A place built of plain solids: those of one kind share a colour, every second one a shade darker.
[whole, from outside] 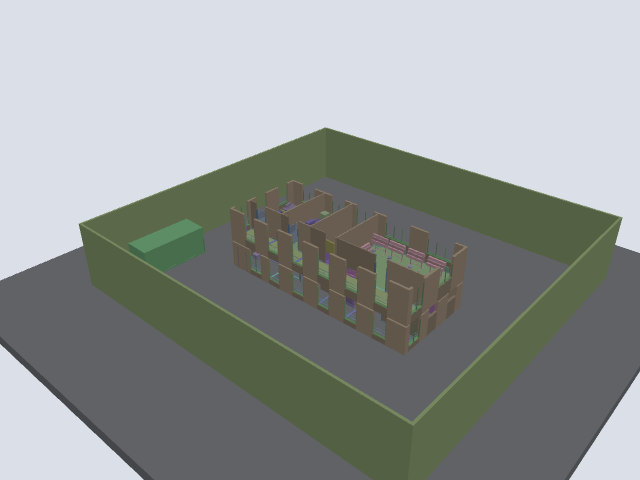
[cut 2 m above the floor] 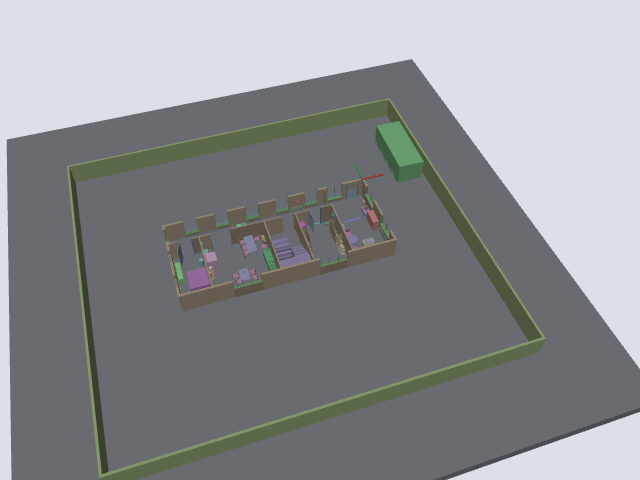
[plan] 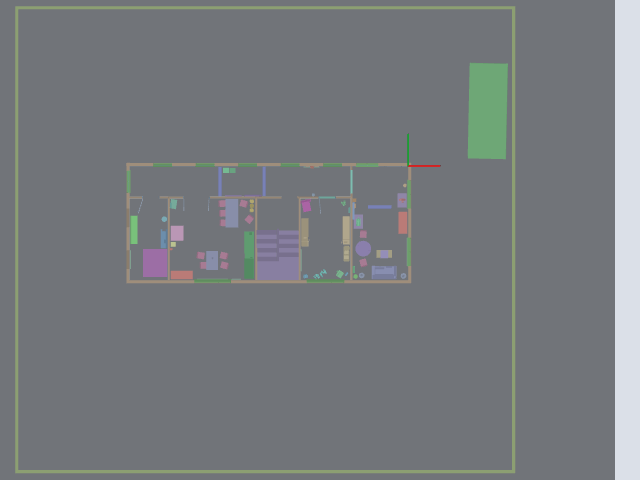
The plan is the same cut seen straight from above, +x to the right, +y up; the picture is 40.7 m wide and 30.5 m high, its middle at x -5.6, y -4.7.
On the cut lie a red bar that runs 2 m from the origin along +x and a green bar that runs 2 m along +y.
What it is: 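A works' own office and amenities block on a factory's ground, two floors round a stairwell, for the staff and hands of a middling works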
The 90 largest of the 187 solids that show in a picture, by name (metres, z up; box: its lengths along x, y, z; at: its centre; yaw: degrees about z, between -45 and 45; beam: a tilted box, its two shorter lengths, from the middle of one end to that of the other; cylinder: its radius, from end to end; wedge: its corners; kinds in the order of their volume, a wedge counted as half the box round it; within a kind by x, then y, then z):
{
 "yard_bound_1": {"box": [0.2, 29.68, 5.85], "at": [-24.87, -4.68, 2.88]},
 "yard_bound_2": {"box": [31.77, 0.2, 5.85], "at": [-9.08, -19.42, 2.88]},
 "yard_bound_3": {"box": [31.77, 0.2, 5.85], "at": [-9.08, 10.06, 2.88]},
 "yard_bound_4": {"box": [0.2, 29.68, 5.85], "at": [6.7, -4.68, 2.88]},
 "beyond_container_1": {"box": [2.32, 5.99, 2.59], "at": [5.07, 3.49, 1.24], "yaw": -1.2},
 "beyond_container_2": {"box": [2.4, 6.06, 2.65], "at": [5.07, 3.49, 1.27], "yaw": -1.2},
 "wall_1": {"box": [0.2, 0.91, 2.5], "at": [-17.8, -7.0, 1.2]},
 "wall_2": {"box": [0.2, 1.96, 3.05], "at": [-17.8, -6.47, 4.08]},
 "wall_3": {"box": [0.2, 1.21, 1.65], "at": [-17.8, -5.95, 0.78]},
 "wall_4": {"box": [0.2, 1.46, 2.5], "at": [-17.8, -4.62, 1.2]},
 "wall_5": {"box": [0.2, 1.81, 1.25], "at": [-17.8, -4.6, 3.17]},
 "wall_6": {"box": [0.2, 1.21, 1.65], "at": [-17.8, -3.3, 0.78]},
 "wall_7": {"box": [0.2, 1.71, 3.05], "at": [-17.8, -2.85, 4.08]},
 "wall_8": {"box": [0.2, 0.71, 2.5], "at": [-17.8, -2.35, 1.2]},
 "wall_9": {"box": [0.2, 0.51, 2.5], "at": [-17.8, -0.05, 1.2]},
 "wall_10": {"box": [0.2, 0.51, 3.05], "at": [-17.8, -0.05, 4.08]},
 "wall_11": {"box": [1.01, 0.2, 3.05], "at": [-17.4, -7.35, 4.08]},
 "wall_12": {"box": [1.71, 0.2, 2.5], "at": [-17.05, 0.1, 1.2]},
 "wall_13": {"box": [1.71, 0.2, 3.05], "at": [-17.05, 0.1, 4.08]},
 "wall_14": {"box": [2.7, 0.2, 2.5], "at": [-16.55, -7.35, 1.2]},
 "wall_15": {"box": [3.21, 0.06, 3.05], "at": [-16.1, -1.97, 4.08]},
 "wall_16": {"box": [2.41, 0.2, 1.25], "at": [-15.7, -7.35, 3.17]},
 "wall_17": {"box": [0.06, 5.25, 2.5], "at": [-15.23, -4.62, 1.2]},
 "wall_18": {"box": [0.06, 5.25, 2.5], "at": [-15.17, -4.62, 1.2]},
 "wall_19": {"box": [1.61, 0.2, 2.5], "at": [-14.4, -7.35, 1.2]},
 "wall_20": {"box": [1.51, 0.2, 2.5], "at": [-14.25, 0.1, 1.2]},
 "wall_21": {"box": [1.51, 0.2, 3.05], "at": [-14.25, 0.1, 4.08]},
 "wall_22": {"box": [1.66, 0.2, 3.05], "at": [-13.68, -7.35, 4.08]},
 "wall_23": {"box": [2.36, 0.2, 1.15], "at": [-12.43, -7.35, 0.53]},
 "wall_24": {"box": [1.51, 0.2, 2.5], "at": [-11.55, 0.1, 1.2]},
 "wall_25": {"box": [1.51, 0.2, 3.05], "at": [-11.55, 0.1, 4.08]},
 "wall_26": {"box": [3.83, 0.06, 3.05], "at": [-11.5, -1.97, 4.08]},
 "wall_27": {"box": [2.96, 0.06, 2.5], "at": [-11.13, -2.03, 1.2]},
 "wall_28": {"box": [1.61, 0.2, 2.5], "at": [-10.45, -7.35, 1.2]},
 "wall_29": {"box": [0.81, 0.2, 3.05], "at": [-10.05, -7.35, 4.08]},
 "wall_30": {"box": [0.06, 5.25, 2.5], "at": [-9.68, -4.62, 1.2]},
 "wall_31": {"box": [0.06, 5.25, 3.05], "at": [-9.68, -4.62, 4.08]},
 "wall_32": {"box": [0.06, 5.25, 2.85], "at": [-9.62, -4.62, 1.38]},
 "wall_33": {"box": [1.6, 0.06, 2.85], "at": [-8.85, -2.03, 1.38]},
 "wall_34": {"box": [1.51, 0.2, 2.5], "at": [-8.85, 0.1, 1.2]},
 "wall_35": {"box": [1.51, 0.2, 3.05], "at": [-8.85, 0.1, 4.08]},
 "wall_36": {"box": [2.75, 0.2, 2.85], "at": [-8.28, -7.35, 1.38]},
 "wall_37": {"box": [1.67, 0.06, 3.05], "at": [-7.67, -1.97, 4.08]},
 "wall_38": {"box": [0.46, 0.2, 3.05], "at": [-7.12, -7.35, 4.08]},
 "wall_39": {"box": [0.06, 5.25, 2.85], "at": [-6.93, -4.62, 1.38]},
 "wall_40": {"box": [0.06, 5.25, 3.05], "at": [-6.93, -4.62, 4.08]},
 "wall_41": {"box": [1.51, 0.2, 2.5], "at": [-6.15, 0.1, 1.2]},
 "wall_42": {"box": [1.51, 0.2, 3.05], "at": [-6.15, 0.1, 4.08]},
 "wall_43": {"box": [2.41, 0.2, 1.05], "at": [-5.25, -7.35, 0.47]},
 "wall_44": {"box": [0.86, 0.2, 3.05], "at": [-4.17, -7.35, 4.08]},
 "wall_45": {"box": [0.61, 0.2, 2.5], "at": [-3.9, 0.1, 1.2]},
 "wall_46": {"box": [0.06, 5.25, 3.05], "at": [-3.78, -4.62, 4.08]},
 "wall_47": {"box": [0.06, 5.25, 2.5], "at": [-3.63, -4.62, 1.2]},
 "wall_48": {"box": [0.06, 5.31, 2.5], "at": [-3.57, -4.59, 1.2]},
 "wall_49": {"box": [1.51, 0.2, 3.05], "at": [-3.45, 0.1, 4.08]},
 "wall_50": {"box": [1.16, 0.2, 3.05], "at": [-3.17, -7.35, 4.08]},
 "wall_51": {"box": [2.02, 0.06, 3.05], "at": [-2.8, -1.97, 4.08]},
 "wall_52": {"box": [3.8, 0.2, 2.5], "at": [-1.7, -7.35, 1.2]},
 "wall_53": {"box": [2.11, 0.2, 2.5], "at": [-0.85, 0.1, 1.2]},
 "wall_54": {"box": [1.71, 0.2, 3.05], "at": [-0.65, 0.1, 4.08]},
 "wall_55": {"box": [1.31, 0.2, 3.05], "at": [-0.45, -7.35, 4.08]},
 "wall_56": {"box": [0.2, 0.91, 3.05], "at": [0.1, -7.0, 4.08]},
 "wall_57": {"box": [0.2, 1.11, 2.5], "at": [0.1, -6.9, 1.2]},
 "wall_58": {"box": [0.2, 1.46, 3.05], "at": [0.1, -4.62, 4.08]},
 "wall_59": {"box": [0.2, 1.86, 2.5], "at": [0.1, -3.62, 1.2]},
 "wall_60": {"box": [0.2, 1.11, 2.5], "at": [0.1, -0.35, 1.2]},
 "wall_61": {"box": [0.2, 0.51, 3.05], "at": [0.1, -0.05, 4.08]},
 "stair_1": {"box": [1.3, 0.3, 1.62], "at": [-8.99, -5.9, 0.76]},
 "stair_2": {"box": [1.3, 0.3, 1.8], "at": [-8.99, -5.62, 0.85]},
 "stair_3": {"box": [1.3, 0.3, 1.98], "at": [-8.99, -5.34, 0.94]},
 "stair_4": {"box": [1.3, 0.3, 2.15], "at": [-8.99, -5.06, 1.02]},
 "stair_5": {"box": [1.3, 0.3, 2.33], "at": [-8.99, -4.78, 1.11]},
 "stair_6": {"box": [1.3, 0.3, 2.5], "at": [-8.99, -4.5, 1.2]},
 "stair_7": {"box": [1.3, 0.3, 2.67], "at": [-8.99, -4.22, 1.29]},
 "stair_8": {"box": [2.73, 1.2, 1.45], "at": [-8.28, -6.65, 0.68]},
 "stair_9": {"box": [0.13, 2.06, 3.95], "at": [-8.28, -5.02, 1.93]},
 "stair_10": {"box": [1.3, 0.3, 1.27], "at": [-7.56, -5.92, 0.59]},
 "stair_11": {"box": [1.3, 0.3, 1.1], "at": [-7.56, -5.64, 0.5]},
 "stair_12": {"box": [1.3, 0.3, 0.93], "at": [-7.56, -5.36, 0.41]},
 "stair_13": {"box": [1.3, 0.3, 0.75], "at": [-7.56, -5.08, 0.33]},
 "raised_floor_drawing_1": {"box": [8.18, 5.38, 0.25], "at": [-13.68, -4.62, 2.67]},
 "raised_floor_gallery_1": {"box": [17.83, 2.13, 0.25], "at": [-8.85, -1.0, 2.67]},
 "wc_cubicles_1": {"box": [1.54, 1.77, 2.08], "at": [-16.07, -6.16, 0.99]},
 "raised_floor_wages_1": {"box": [3.28, 5.38, 0.25], "at": [-5.33, -4.62, 2.67]},
 "vending_machine_1": {"box": [0.82, 0.95, 1.88], "at": [-14.68, -4.27, 0.89]},
 "counter_1": {"box": [1.4, 0.55, 0.95], "at": [-14.39, -6.92, 0.57]},
 "counter_2": {"box": [0.55, 1.4, 0.95], "at": [-0.33, -3.61, 0.57]},
 "safe_1": {"box": [0.65, 0.66, 1.21], "at": [-4.2, -6.83, 3.35]},
 "wheelie_bin_1": {"box": [0.51, 0.62, 1.12], "at": [-6.46, -2.58, 0.51], "yaw": 11.3},
 "sofa_two_1": {"box": [1.38, 0.29, 0.73], "at": [-1.58, -7.05, 0.44]}
}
